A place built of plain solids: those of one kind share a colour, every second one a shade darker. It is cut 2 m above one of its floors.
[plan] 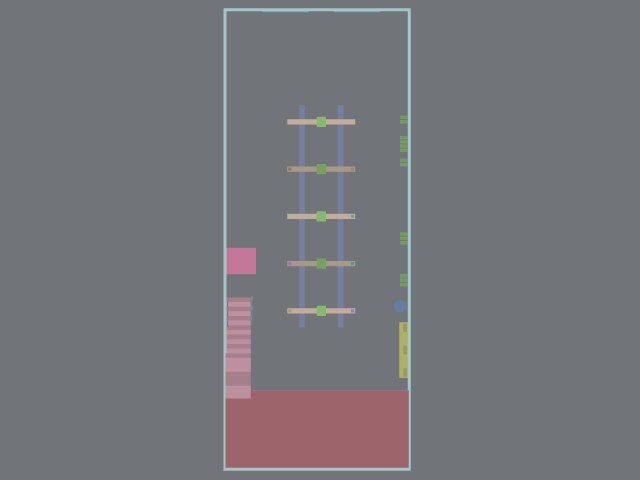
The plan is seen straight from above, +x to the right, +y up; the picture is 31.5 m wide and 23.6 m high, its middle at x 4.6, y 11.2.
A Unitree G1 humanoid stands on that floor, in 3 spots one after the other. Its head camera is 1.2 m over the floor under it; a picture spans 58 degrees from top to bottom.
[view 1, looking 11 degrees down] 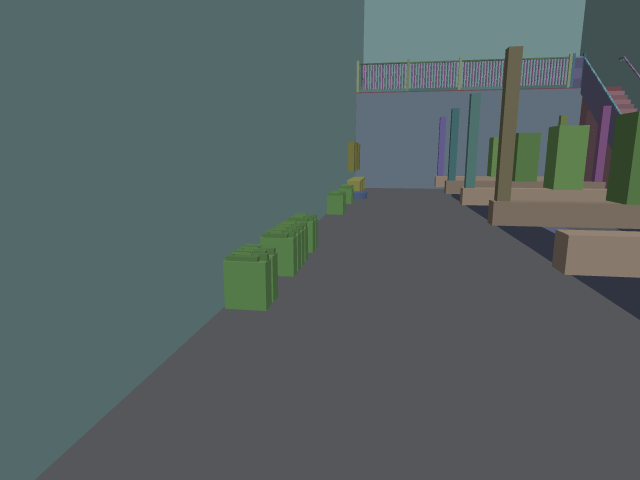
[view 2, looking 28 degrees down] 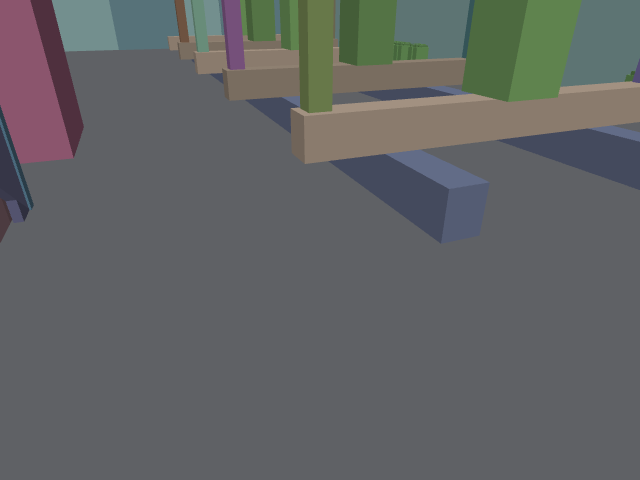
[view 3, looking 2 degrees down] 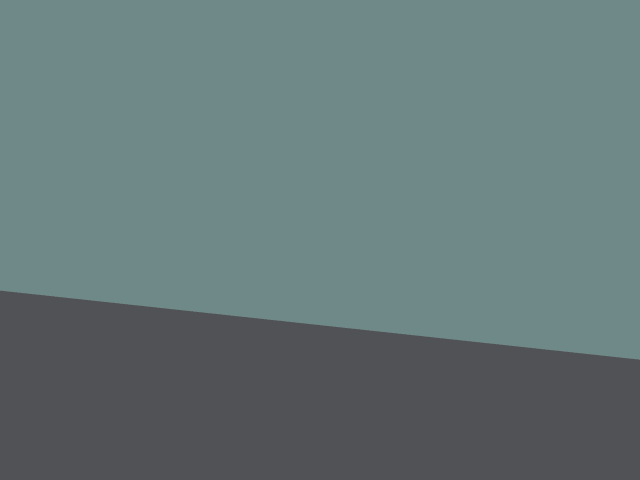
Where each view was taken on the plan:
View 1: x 7.62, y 20.45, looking -81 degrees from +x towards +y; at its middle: ground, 6.29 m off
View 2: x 2.10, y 5.11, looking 68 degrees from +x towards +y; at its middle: ground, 2.56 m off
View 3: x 4.66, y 21.35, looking -155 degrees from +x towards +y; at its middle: wall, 5.15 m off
